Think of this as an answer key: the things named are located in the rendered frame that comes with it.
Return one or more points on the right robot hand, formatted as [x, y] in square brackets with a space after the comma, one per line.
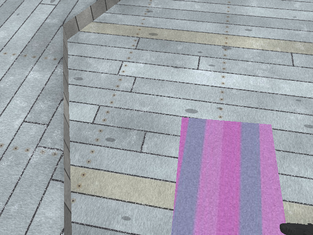
[296, 228]

